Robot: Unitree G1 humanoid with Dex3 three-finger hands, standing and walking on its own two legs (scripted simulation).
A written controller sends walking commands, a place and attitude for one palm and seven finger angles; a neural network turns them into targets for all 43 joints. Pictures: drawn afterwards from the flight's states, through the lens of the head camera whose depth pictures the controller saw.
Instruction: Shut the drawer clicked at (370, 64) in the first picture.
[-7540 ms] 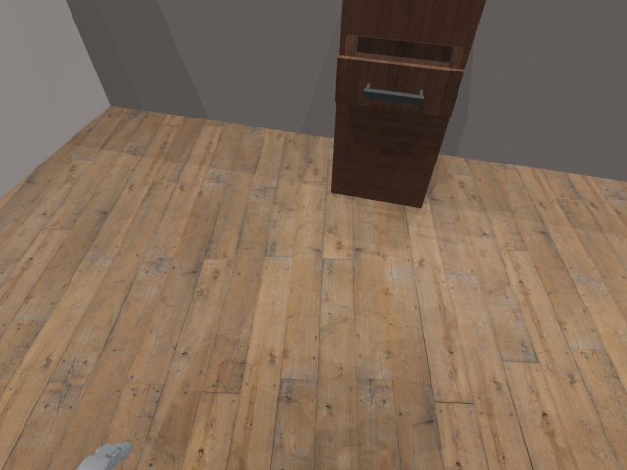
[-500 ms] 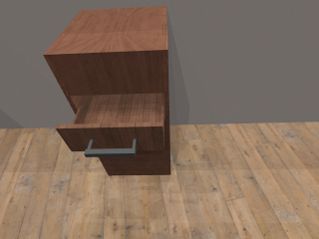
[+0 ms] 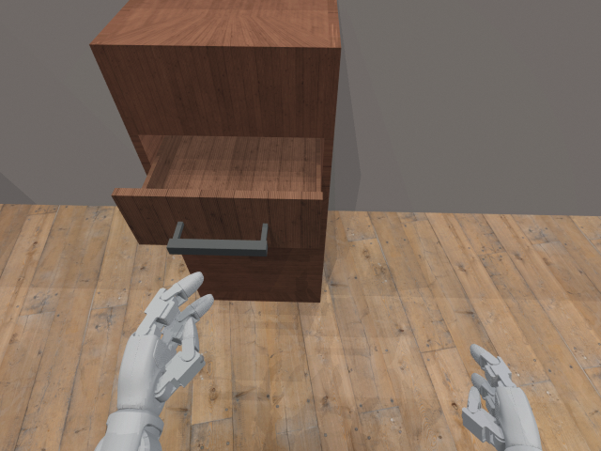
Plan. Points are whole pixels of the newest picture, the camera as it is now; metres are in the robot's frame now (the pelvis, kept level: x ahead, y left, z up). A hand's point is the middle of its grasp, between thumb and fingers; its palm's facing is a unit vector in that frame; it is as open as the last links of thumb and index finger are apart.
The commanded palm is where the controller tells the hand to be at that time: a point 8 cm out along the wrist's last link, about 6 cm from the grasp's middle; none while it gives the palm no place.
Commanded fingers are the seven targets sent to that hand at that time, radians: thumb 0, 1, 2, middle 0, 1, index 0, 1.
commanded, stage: raise the hand and make a fist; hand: left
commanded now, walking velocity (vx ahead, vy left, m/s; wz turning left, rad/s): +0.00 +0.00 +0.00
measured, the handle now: (220, 237) +0.50 +0.19 -0.08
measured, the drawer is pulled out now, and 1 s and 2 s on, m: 0.18 0.18 0.18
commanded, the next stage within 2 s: bring the fist close to the handle in 1.60 s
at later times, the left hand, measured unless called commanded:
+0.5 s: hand (221, 372) +0.23 +0.12 -0.02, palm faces -0.14 -0.99 +0.01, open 4.0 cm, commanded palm +0.20 +0.20 +0.00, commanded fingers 0.00 0.90 0.90 -1.02 -1.19 -1.02 -1.19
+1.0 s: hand (200, 325) +0.27 +0.15 +0.03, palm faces +0.10 -1.00 -0.03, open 3.1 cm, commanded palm +0.24 +0.19 +0.01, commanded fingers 0.00 0.90 0.90 -1.40 -1.60 -1.40 -1.60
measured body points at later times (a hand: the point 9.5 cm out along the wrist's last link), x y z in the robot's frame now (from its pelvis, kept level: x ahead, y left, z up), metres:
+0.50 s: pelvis -0.05 +0.03 -0.06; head +0.02 +0.03 +0.39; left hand +0.23 +0.18 -0.02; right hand +0.11 -0.17 -0.15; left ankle +0.00 +0.14 -0.70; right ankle +0.02 -0.09 -0.70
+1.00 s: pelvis +0.00 +0.01 -0.04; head +0.06 +0.01 +0.41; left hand +0.26 +0.20 +0.03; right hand +0.19 -0.20 -0.12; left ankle +0.00 +0.14 -0.70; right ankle +0.02 -0.09 -0.70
